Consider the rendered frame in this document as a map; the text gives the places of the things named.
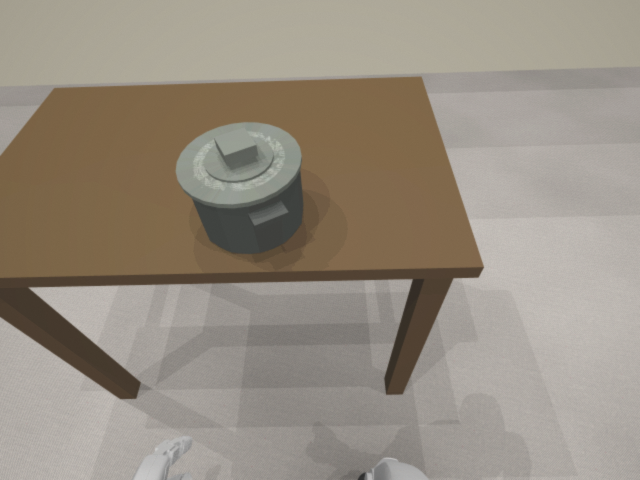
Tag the right robot shin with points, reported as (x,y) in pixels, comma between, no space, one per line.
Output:
(386,459)

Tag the table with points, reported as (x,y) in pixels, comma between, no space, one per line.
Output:
(89,196)

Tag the knob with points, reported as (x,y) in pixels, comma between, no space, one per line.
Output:
(236,146)

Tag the left robot hand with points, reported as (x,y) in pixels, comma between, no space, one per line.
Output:
(156,466)

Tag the lid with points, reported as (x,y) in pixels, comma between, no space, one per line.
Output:
(204,176)

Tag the pot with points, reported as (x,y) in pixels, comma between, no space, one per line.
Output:
(257,228)

